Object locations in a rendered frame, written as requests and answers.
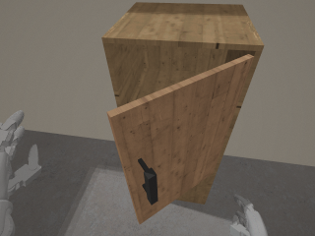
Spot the left robot forearm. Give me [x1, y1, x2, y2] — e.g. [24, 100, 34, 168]
[0, 200, 16, 236]

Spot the robot left hand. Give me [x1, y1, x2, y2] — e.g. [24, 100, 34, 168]
[0, 110, 41, 201]

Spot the robot right hand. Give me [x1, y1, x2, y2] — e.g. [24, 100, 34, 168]
[229, 194, 268, 236]

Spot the handle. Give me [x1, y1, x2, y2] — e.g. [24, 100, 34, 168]
[138, 158, 158, 205]

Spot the cupboard door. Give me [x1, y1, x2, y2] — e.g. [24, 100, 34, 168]
[106, 54, 254, 224]

